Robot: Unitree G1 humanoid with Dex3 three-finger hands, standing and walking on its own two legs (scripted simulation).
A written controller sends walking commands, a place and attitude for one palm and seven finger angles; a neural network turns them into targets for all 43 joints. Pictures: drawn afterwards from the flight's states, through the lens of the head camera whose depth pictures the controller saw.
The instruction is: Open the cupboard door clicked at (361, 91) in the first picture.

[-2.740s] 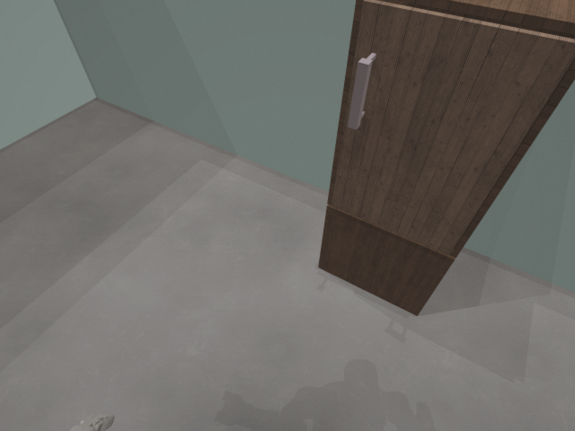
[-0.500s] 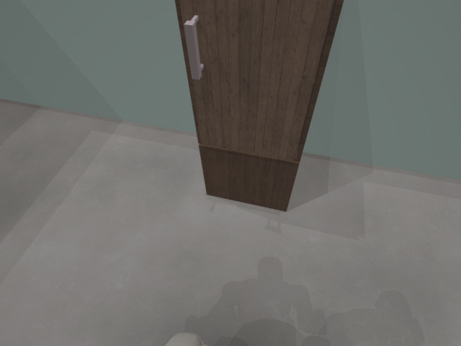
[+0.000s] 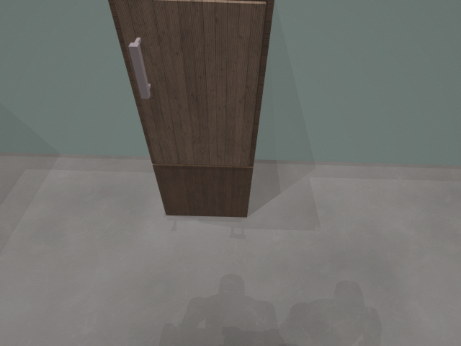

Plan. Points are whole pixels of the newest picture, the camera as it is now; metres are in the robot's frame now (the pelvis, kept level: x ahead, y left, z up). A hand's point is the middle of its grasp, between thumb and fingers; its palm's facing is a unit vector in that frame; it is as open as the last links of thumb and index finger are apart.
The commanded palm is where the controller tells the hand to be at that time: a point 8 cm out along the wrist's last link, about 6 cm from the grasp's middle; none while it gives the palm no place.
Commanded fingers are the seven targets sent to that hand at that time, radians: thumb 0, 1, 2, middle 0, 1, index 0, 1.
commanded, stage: take the last steps up to it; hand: left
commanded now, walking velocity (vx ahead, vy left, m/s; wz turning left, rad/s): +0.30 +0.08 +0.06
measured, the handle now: (142, 68) +0.80 +0.28 +0.07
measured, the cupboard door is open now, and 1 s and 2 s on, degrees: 0 0 0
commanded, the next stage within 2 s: come to a stop and stand still in 0.58 s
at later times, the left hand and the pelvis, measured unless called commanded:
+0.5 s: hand out of the picture +0.06 +0.24 -0.20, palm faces +0.09 -0.98 -0.16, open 7.3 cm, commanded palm none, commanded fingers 0.00 0.90 0.90 -0.20 -0.30 -0.20 -0.30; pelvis +0.13 +0.07 -0.02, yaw +1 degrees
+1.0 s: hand (129, 272) +0.31 +0.25 -0.17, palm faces +0.07 -0.98 -0.21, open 7.3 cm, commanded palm none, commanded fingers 0.00 0.90 0.90 -0.20 -0.30 -0.20 -0.30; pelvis +0.23 +0.07 -0.01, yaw +3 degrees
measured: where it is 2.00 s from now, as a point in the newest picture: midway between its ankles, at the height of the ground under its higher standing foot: outside the picture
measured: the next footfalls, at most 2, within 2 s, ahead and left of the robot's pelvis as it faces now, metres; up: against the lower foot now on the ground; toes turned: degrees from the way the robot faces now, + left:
right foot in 0.04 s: +0.03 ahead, -0.12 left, +0.00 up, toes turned -3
left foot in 0.42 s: +0.22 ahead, +0.18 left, +0.00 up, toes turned +11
